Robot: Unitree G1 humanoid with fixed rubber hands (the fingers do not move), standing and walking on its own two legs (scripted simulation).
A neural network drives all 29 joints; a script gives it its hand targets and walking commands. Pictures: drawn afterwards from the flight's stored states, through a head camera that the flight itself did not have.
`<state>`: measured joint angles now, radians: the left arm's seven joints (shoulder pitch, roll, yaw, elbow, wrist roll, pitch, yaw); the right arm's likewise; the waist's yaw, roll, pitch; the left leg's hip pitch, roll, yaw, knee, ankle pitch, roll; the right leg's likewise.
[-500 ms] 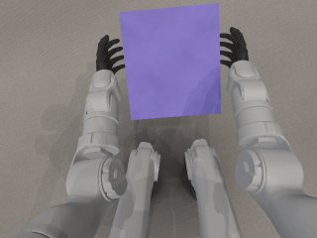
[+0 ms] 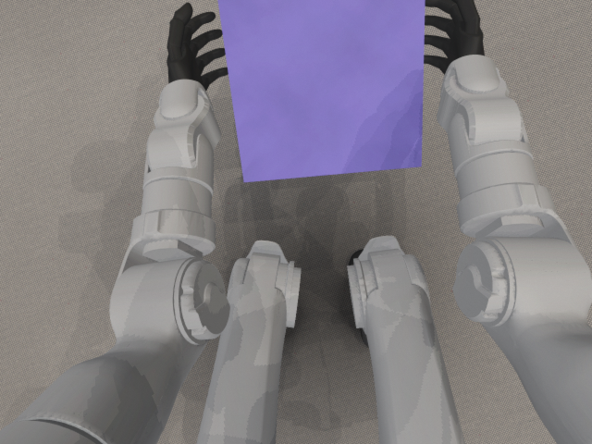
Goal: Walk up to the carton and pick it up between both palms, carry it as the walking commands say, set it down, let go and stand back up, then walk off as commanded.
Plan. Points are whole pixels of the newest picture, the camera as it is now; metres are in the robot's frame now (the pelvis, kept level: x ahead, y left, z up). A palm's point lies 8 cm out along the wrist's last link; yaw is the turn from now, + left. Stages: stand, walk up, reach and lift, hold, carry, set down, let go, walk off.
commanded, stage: set down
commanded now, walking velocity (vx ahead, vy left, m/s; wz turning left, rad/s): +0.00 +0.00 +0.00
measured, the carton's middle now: (320, 73) +0.54 -0.02 -0.21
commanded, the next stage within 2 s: none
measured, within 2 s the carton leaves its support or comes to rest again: neither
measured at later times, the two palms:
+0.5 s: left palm (209, 92) +0.53 +0.14 -0.20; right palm (436, 67) +0.53 -0.18 -0.20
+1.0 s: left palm (212, 92) +0.53 +0.14 -0.23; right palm (431, 70) +0.54 -0.18 -0.23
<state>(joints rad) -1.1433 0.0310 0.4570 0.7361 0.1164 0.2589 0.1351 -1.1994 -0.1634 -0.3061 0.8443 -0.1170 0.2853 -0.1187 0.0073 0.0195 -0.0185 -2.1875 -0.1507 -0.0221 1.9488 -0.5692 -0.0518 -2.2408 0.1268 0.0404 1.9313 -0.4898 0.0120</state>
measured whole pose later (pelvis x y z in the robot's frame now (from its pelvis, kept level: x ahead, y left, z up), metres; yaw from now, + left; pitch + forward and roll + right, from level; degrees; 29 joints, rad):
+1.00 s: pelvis +0.00 +0.00 -0.07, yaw +1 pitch +34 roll +1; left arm -1.38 0.18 0.32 0.99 -0.03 0.17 0.15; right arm -1.45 -0.32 -0.16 1.11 0.05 0.19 -0.07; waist -0.02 0.04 0.36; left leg -2.20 -0.15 0.01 2.24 -0.64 -0.03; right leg -2.24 0.06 -0.01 2.23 -0.58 -0.01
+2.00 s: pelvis +0.01 +0.00 -0.08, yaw +1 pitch +34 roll +1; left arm -1.41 0.20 0.36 0.99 0.01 0.15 0.06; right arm -1.45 -0.32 -0.28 1.06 -0.02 0.15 0.01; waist -0.02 0.04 0.41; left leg -2.21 -0.11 0.03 2.30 -0.69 -0.01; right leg -2.24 0.03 -0.03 2.29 -0.64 -0.04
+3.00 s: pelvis -0.01 +0.00 -0.09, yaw +1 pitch +30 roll +1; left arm -1.50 0.35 0.13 1.11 -0.21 0.08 0.11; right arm -1.55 -0.48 -0.08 1.22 0.23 0.06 -0.04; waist 0.00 0.01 0.52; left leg -2.21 -0.04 0.04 2.29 -0.61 0.01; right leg -2.25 -0.01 -0.05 2.27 -0.55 -0.06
